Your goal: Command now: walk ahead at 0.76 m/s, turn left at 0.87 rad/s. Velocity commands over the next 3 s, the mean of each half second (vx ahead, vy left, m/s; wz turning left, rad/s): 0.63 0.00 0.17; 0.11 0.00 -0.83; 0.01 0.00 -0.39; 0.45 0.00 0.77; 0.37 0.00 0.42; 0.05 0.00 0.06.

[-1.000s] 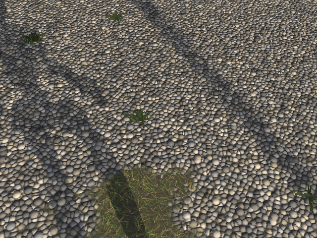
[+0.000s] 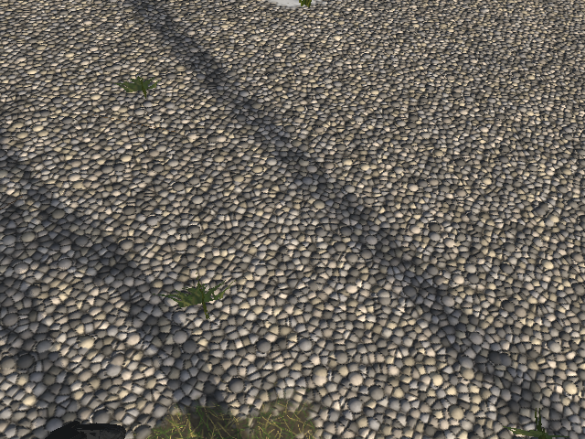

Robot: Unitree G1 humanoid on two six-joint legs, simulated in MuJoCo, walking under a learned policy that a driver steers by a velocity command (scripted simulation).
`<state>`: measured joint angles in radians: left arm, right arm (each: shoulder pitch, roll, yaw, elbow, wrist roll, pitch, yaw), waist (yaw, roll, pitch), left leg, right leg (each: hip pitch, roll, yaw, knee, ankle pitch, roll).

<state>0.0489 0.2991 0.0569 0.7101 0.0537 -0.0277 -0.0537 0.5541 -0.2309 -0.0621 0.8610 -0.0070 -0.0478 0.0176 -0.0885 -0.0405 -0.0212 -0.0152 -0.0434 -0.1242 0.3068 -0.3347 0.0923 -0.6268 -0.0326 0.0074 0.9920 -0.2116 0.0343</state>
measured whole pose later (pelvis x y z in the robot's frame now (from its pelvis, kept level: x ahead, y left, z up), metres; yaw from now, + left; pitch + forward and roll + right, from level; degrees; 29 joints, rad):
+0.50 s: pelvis +0.35 +0.01 +0.00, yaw +2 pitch +2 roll -1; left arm 0.44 0.28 0.06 0.85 -0.03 -0.06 0.01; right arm -0.10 -0.27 -0.01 0.61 -0.02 -0.12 0.02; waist 0.12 0.02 0.09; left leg -0.61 -0.02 -0.13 0.67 -0.12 -0.03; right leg -0.12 0.10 0.14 0.33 -0.23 -0.04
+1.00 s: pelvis +0.48 +0.04 -0.01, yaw -26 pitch +1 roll +3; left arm 0.15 0.34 0.08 0.58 -0.03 0.08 -0.01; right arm 0.11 -0.33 -0.09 0.73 0.01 -0.01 -0.01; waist -0.02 0.00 0.08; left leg -0.28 0.09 0.23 0.46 -0.18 -0.01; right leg -0.42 -0.08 -0.04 0.73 -0.28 0.02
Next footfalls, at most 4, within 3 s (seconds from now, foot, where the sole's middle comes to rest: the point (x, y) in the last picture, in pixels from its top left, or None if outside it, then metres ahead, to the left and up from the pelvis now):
0.20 right None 0.35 -0.09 -0.78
0.60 left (191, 395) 0.61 0.14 -0.78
1.02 right None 0.49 -0.10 -0.78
1.42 left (214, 385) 0.63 0.09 -0.78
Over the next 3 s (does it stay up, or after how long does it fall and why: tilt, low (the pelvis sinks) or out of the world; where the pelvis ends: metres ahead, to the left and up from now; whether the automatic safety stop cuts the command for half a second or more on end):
stays up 0.93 -0.04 -0.01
